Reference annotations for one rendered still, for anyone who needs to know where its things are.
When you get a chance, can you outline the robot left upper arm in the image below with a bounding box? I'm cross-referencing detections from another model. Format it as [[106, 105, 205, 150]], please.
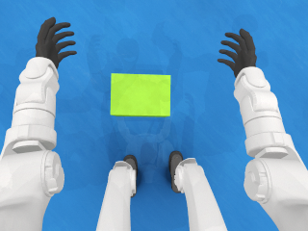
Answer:
[[0, 149, 64, 231]]

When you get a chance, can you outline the left robot hand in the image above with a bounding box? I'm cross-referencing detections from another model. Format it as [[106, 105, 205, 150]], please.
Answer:
[[35, 16, 77, 69]]

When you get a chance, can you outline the right robot forearm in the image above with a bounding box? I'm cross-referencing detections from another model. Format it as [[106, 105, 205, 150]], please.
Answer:
[[233, 66, 308, 172]]

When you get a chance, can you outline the left robot forearm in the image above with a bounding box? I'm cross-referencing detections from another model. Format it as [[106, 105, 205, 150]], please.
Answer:
[[0, 57, 60, 161]]

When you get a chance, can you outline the robot right upper arm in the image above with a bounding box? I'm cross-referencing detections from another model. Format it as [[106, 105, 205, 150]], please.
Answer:
[[244, 158, 308, 231]]

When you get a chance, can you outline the robot right foot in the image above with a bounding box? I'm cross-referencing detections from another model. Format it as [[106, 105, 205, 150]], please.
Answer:
[[168, 150, 184, 193]]

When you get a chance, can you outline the robot foot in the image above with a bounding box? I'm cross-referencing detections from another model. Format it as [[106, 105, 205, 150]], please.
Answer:
[[168, 150, 184, 193], [123, 155, 138, 198]]

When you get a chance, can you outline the carton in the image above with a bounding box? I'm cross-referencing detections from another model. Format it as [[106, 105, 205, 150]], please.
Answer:
[[110, 73, 171, 117]]

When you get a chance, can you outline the robot left foot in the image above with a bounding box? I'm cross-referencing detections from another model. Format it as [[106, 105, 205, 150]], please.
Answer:
[[123, 155, 138, 198]]

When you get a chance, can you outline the right robot hand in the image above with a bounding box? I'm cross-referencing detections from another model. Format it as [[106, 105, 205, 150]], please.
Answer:
[[217, 28, 257, 78]]

